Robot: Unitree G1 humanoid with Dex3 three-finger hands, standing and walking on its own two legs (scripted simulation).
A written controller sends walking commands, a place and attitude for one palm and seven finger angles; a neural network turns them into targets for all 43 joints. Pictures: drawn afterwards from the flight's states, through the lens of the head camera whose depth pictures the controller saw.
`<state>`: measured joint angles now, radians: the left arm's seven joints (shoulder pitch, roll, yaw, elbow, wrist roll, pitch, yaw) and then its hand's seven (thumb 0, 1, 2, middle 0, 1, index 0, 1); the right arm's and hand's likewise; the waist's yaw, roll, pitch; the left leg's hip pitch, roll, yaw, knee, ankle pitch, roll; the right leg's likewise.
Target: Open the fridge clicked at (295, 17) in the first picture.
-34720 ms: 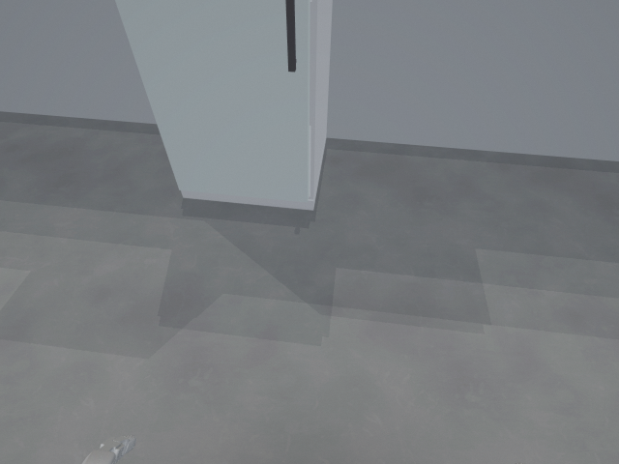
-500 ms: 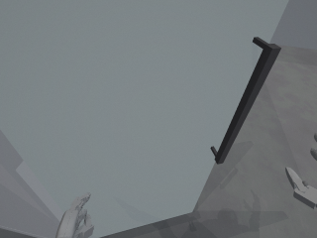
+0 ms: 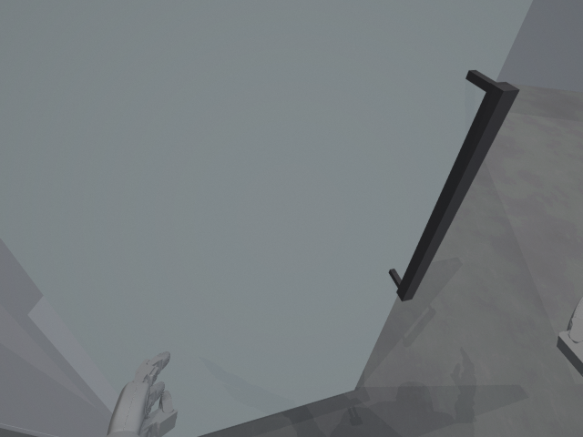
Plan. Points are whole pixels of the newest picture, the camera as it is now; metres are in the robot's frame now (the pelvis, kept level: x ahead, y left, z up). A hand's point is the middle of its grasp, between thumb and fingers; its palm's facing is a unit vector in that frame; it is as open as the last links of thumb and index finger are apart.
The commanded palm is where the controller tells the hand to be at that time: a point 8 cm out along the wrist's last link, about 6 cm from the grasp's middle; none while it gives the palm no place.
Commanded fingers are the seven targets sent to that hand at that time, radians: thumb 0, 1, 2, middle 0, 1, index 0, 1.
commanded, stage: step back with the hand held close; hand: right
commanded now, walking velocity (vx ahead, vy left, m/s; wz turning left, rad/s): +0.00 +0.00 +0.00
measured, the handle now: (433, 209) +0.40 -0.22 +0.14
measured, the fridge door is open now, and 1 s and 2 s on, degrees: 64 64 64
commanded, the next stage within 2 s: stop stepping back and stand still in 1.36 s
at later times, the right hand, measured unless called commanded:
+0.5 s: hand out of the picture +0.16 -0.29 +0.15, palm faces +0.37 +0.79 -0.49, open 7.4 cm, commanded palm +0.11 -0.33 +0.18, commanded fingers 0.00 -0.90 -0.90 0.20 0.30 0.20 0.30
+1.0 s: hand out of the picture +0.08 -0.32 +0.17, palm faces +0.45 +0.78 -0.44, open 7.4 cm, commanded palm +0.01 -0.35 +0.18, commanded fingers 0.00 -0.90 -0.90 0.20 0.30 0.20 0.30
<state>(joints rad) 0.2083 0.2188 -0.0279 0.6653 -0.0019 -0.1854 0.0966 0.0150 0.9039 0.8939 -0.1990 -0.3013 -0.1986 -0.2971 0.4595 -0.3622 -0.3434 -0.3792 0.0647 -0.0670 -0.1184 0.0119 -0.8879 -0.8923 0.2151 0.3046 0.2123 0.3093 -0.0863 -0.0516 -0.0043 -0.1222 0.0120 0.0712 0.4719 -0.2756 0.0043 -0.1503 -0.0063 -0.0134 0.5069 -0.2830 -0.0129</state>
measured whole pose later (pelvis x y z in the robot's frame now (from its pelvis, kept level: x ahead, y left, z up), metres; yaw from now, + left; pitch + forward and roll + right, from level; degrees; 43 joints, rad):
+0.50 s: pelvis -0.04 -0.03 -0.01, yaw +1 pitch -1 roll +1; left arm 0.21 0.20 -0.01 0.55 -0.01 -0.07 0.09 0.01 0.91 0.89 -0.20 -0.30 -0.20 -0.30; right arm 0.56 -0.45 -0.43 -0.54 0.04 -0.18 -0.14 0.01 -0.89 -0.89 0.22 0.30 0.22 0.31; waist -0.02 0.04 0.07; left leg -0.29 0.04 0.03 0.54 -0.22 -0.03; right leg -0.31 0.02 -0.05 0.57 -0.24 -0.06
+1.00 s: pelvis -0.13 -0.05 -0.01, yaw +0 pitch -1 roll +4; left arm 0.22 0.19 0.00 0.59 0.01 -0.14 0.08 0.01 0.90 0.89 -0.20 -0.30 -0.20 -0.30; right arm 0.49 -0.45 -0.49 -0.55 0.03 -0.24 -0.16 0.01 -0.89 -0.90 0.22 0.30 0.22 0.31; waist 0.00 0.02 0.07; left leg -0.36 -0.02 0.02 0.85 -0.44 -0.01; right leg -0.42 -0.02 0.00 0.61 -0.18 -0.06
